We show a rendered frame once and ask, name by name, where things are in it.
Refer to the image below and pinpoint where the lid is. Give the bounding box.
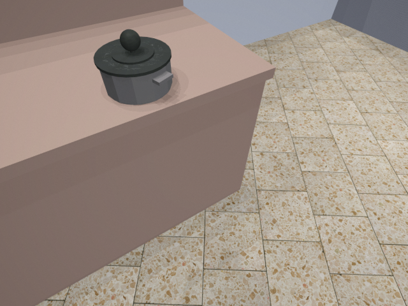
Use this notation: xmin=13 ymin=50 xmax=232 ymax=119
xmin=94 ymin=36 xmax=171 ymax=78

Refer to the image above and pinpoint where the knob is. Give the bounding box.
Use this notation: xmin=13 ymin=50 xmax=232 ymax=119
xmin=120 ymin=29 xmax=141 ymax=51

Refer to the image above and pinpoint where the table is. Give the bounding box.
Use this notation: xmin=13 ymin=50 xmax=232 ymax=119
xmin=0 ymin=0 xmax=276 ymax=306

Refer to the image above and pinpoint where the pot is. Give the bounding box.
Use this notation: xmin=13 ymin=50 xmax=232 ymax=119
xmin=100 ymin=62 xmax=173 ymax=105

